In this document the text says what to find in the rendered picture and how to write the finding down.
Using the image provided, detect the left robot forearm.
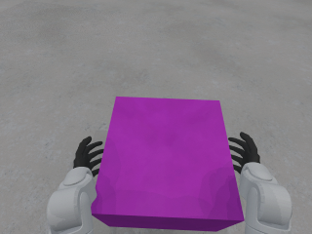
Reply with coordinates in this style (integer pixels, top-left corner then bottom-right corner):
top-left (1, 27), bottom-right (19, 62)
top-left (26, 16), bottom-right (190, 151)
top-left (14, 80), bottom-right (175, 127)
top-left (46, 167), bottom-right (97, 234)

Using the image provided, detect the robot right hand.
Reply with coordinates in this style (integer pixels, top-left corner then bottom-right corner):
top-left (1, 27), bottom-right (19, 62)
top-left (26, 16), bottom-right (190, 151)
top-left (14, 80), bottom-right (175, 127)
top-left (228, 132), bottom-right (260, 174)

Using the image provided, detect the carton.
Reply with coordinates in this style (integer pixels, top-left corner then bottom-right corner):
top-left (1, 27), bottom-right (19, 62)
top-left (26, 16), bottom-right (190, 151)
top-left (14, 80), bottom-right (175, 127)
top-left (91, 97), bottom-right (245, 232)

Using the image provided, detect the right robot forearm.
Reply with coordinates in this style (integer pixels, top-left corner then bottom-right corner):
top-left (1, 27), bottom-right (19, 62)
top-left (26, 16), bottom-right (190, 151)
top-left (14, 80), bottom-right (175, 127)
top-left (238, 162), bottom-right (293, 234)

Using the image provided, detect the robot left hand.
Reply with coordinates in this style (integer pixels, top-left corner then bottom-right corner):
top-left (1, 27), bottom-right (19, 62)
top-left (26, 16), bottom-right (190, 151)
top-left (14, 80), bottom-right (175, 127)
top-left (73, 136), bottom-right (104, 177)

